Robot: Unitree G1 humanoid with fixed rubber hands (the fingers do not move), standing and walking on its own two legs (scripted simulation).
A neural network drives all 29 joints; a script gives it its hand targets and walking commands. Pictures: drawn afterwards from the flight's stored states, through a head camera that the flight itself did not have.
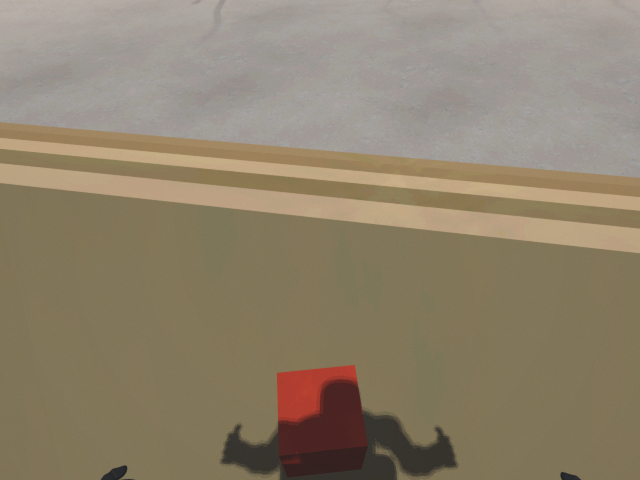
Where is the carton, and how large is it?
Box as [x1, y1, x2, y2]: [277, 365, 367, 476]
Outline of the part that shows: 354,365 277,373 279,456 287,476 361,468 367,443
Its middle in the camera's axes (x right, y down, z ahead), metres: +0.01 +0.50 +1.07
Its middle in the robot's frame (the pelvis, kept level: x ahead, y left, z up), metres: +0.38 +0.04 -0.66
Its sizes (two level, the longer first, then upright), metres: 0.210 0.200 0.250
